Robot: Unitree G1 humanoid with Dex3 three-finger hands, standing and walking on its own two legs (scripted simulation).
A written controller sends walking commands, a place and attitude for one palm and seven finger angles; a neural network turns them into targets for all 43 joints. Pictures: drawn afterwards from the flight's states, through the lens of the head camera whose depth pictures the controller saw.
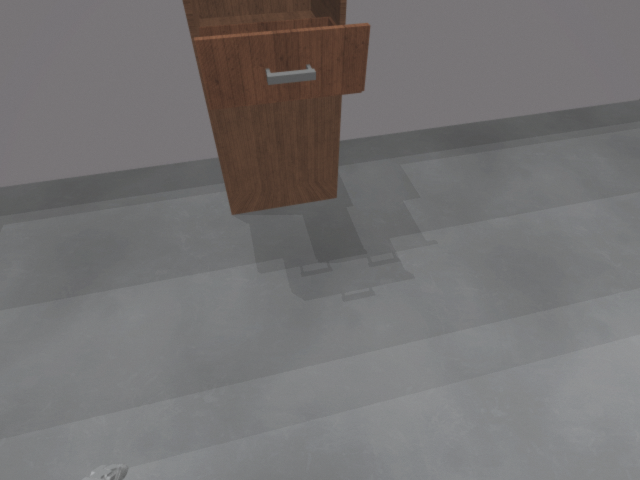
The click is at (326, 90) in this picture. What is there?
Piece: drawer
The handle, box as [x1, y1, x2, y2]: [265, 64, 315, 84]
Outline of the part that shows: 315,71 310,67 309,64 306,65 306,68 304,70 271,73 268,68 265,69 268,84 315,79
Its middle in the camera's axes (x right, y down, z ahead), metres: -0.08 -0.44 +1.02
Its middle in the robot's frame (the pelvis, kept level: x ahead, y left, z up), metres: +1.06 +0.14 +0.01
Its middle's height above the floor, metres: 0.78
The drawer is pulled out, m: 0.30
